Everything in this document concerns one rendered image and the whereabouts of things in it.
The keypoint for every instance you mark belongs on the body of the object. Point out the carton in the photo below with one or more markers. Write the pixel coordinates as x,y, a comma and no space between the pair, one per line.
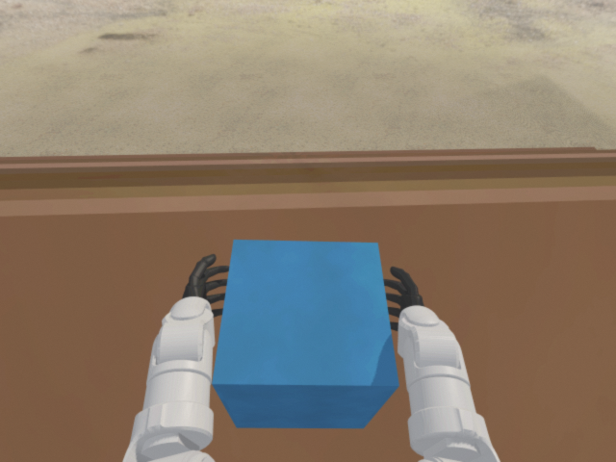
305,338

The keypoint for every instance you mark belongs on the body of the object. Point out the robot left hand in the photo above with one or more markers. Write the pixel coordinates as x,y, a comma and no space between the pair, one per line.
200,274

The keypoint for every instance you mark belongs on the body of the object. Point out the robot left forearm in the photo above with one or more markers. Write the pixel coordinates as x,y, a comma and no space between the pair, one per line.
176,416

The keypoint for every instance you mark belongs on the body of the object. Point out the robot right hand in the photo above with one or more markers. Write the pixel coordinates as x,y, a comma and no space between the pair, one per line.
408,290

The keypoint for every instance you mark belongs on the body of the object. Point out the robot right forearm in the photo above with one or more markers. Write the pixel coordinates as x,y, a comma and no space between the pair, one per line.
443,420

